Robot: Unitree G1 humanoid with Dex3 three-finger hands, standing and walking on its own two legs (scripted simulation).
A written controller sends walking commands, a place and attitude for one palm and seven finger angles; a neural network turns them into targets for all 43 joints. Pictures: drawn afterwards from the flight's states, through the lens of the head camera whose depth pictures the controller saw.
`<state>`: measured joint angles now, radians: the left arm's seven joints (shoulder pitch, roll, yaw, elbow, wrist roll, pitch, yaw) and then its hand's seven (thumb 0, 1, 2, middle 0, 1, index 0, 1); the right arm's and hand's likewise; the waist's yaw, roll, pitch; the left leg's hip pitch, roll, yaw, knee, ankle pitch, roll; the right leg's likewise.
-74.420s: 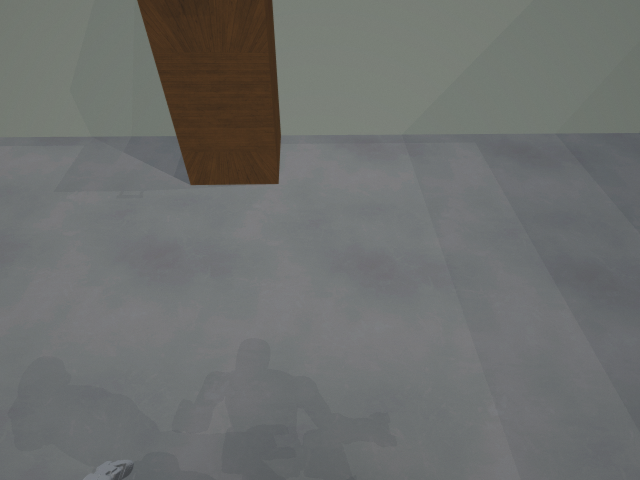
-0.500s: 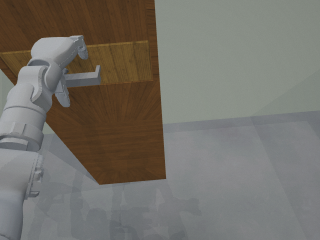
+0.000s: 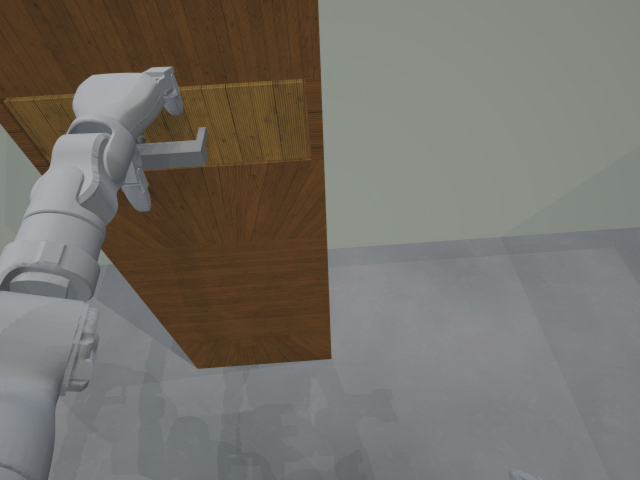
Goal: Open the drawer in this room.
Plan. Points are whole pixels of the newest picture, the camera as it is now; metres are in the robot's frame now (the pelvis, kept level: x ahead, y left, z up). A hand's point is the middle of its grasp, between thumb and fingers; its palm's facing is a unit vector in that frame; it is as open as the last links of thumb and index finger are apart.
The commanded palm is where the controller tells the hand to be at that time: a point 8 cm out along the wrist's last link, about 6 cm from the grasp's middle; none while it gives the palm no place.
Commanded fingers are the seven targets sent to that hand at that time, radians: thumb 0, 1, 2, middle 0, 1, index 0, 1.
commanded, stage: lower the fingers behind the handle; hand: left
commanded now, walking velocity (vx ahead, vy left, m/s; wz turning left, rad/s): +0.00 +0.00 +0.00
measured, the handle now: (165, 145) +0.52 +0.22 +0.14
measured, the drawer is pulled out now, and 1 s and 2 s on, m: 0.00 0.00 0.00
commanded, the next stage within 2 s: lift the fingers back up to retry in 0.88 s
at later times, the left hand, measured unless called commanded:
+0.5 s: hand (143, 141) +0.48 +0.22 +0.18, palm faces +0.06 +0.01 -1.00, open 13.6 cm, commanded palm +0.47 +0.25 +0.19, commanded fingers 0.00 -0.50 0.30 -0.30 -1.20 -0.30 -1.20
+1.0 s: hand (144, 141) +0.48 +0.22 +0.18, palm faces +0.07 +0.02 -1.00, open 13.6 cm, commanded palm +0.47 +0.25 +0.20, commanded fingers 0.00 -0.50 0.30 -0.30 -1.20 -0.30 -1.20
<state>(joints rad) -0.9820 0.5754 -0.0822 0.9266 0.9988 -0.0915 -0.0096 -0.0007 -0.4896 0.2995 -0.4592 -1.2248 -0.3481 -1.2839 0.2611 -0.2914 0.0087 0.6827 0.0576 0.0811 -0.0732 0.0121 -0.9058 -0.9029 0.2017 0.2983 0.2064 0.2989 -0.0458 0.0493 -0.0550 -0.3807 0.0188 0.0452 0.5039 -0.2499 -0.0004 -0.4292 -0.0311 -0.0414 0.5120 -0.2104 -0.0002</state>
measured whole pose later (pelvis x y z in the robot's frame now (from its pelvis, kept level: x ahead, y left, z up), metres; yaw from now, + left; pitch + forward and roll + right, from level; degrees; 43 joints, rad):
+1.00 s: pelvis -0.02 +0.01 -0.01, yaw -1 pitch +9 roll +0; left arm -1.05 0.60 -0.09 0.99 1.02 -0.04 0.03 0.00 -0.49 0.30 -0.41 -1.26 -0.32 -1.33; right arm 0.33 -0.29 0.02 0.66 0.07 0.05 -0.09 0.01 -0.91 -0.90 0.20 0.30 0.21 0.30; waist -0.08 0.04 -0.07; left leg -0.50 0.01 0.06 0.61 -0.27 0.02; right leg -0.55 -0.03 -0.01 0.59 -0.20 0.01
